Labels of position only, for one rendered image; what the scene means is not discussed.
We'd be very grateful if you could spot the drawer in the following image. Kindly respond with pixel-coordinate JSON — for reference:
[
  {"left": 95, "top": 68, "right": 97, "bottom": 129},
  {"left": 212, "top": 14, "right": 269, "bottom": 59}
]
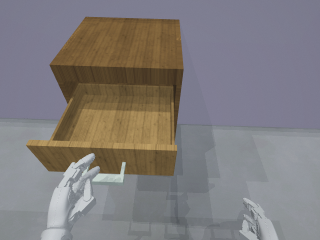
[{"left": 26, "top": 83, "right": 177, "bottom": 176}]

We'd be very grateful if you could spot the left robot hand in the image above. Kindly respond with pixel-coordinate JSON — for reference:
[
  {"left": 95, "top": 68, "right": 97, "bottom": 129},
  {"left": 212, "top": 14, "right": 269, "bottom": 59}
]
[{"left": 47, "top": 153, "right": 100, "bottom": 232}]

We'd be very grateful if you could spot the right robot hand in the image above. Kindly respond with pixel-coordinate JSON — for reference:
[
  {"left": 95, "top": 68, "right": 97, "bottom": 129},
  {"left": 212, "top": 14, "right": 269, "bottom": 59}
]
[{"left": 239, "top": 198, "right": 279, "bottom": 240}]

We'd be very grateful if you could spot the cabinet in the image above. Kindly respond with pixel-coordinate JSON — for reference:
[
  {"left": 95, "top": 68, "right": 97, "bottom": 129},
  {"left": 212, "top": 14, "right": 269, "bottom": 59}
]
[{"left": 49, "top": 16, "right": 184, "bottom": 141}]

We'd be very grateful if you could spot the left robot forearm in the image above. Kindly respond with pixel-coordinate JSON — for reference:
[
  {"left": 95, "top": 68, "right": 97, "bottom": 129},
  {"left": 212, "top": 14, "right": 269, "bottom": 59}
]
[{"left": 40, "top": 227, "right": 73, "bottom": 240}]

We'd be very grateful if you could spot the handle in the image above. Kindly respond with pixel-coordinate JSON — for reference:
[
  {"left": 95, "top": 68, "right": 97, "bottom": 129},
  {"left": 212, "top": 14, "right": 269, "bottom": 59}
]
[{"left": 82, "top": 162, "right": 126, "bottom": 186}]

